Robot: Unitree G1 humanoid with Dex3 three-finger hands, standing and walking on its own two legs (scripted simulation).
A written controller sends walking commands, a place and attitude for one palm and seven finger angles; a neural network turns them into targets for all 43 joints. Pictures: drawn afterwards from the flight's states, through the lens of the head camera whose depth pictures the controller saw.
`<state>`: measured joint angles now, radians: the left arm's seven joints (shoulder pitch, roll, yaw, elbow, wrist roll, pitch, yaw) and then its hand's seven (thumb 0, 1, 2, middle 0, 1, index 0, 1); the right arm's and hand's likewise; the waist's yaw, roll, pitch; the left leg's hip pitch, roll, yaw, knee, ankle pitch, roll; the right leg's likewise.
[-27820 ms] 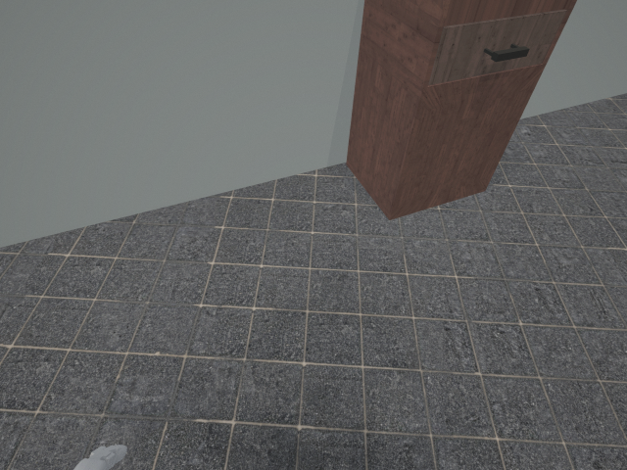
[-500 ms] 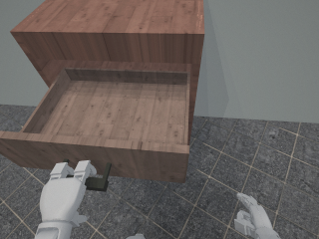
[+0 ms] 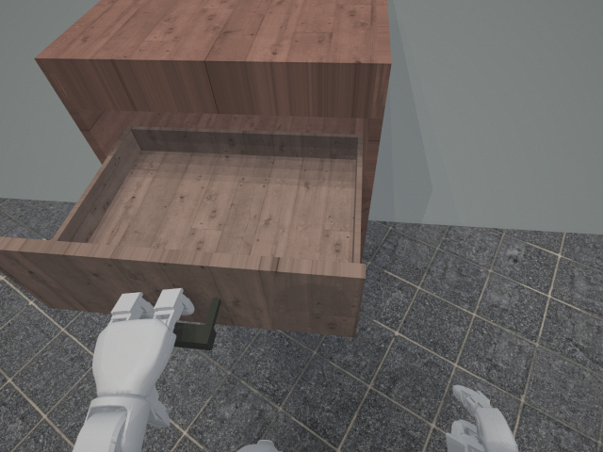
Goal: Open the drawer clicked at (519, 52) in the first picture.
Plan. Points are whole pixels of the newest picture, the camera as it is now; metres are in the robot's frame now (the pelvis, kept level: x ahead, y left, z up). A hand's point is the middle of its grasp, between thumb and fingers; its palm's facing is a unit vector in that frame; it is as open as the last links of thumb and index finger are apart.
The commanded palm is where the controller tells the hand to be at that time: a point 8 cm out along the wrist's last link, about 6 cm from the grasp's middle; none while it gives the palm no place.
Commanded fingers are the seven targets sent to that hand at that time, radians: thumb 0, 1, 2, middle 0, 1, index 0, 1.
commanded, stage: lift the hand off the handle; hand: left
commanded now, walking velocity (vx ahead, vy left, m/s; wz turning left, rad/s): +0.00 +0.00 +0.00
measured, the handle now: (169, 317) +0.28 +0.21 +0.01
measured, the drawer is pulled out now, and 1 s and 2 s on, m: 0.30 0.30 0.30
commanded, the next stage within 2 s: draw the hand back to the body in 1.22 s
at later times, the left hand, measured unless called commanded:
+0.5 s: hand (142, 331) +0.24 +0.21 +0.07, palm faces +0.06 -0.14 -0.99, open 13.6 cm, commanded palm +0.21 +0.21 +0.13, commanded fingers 0.00 -0.50 0.30 -0.30 -1.20 -0.30 -1.20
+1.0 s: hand (104, 301) +0.24 +0.22 +0.14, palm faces +0.09 -0.12 -0.99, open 13.8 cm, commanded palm +0.21 +0.22 +0.20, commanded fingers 0.00 -0.50 0.30 -0.30 -1.20 -0.30 -1.20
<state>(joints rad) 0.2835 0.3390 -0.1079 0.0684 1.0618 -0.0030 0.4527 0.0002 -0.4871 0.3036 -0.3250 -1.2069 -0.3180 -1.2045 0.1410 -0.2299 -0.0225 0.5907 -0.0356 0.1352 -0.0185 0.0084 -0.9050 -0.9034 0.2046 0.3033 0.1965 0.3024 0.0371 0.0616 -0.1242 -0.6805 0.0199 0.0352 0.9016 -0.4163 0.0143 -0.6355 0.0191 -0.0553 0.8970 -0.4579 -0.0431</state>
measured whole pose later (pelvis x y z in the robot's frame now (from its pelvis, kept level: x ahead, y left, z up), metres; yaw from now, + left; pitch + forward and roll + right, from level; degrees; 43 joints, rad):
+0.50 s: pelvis +0.01 +0.01 +0.02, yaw +0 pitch +6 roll +0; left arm 0.33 0.37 -0.14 -0.16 0.99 0.07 0.29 0.00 -0.49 0.30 -0.32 -1.20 -0.36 -1.23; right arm 0.11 -0.23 0.00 0.56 -0.02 0.13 -0.01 0.01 -0.91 -0.90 0.20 0.30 0.20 0.30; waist 0.07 0.08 -0.09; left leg -0.46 0.01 0.05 0.72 -0.36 0.02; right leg -0.42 0.01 -0.04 0.72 -0.40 -0.03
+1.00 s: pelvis +0.03 +0.00 +0.04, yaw +0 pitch +3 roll +0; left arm 0.36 0.48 -0.04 -0.38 0.88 0.08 0.12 0.00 -0.49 0.30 -0.32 -1.20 -0.32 -1.20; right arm 0.09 -0.26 0.03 0.54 0.01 0.15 0.00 0.01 -0.91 -0.90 0.20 0.30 0.20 0.30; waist 0.09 0.10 -0.06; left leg -0.31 0.00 0.04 0.58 -0.31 0.02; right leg -0.26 0.02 -0.05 0.56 -0.35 -0.03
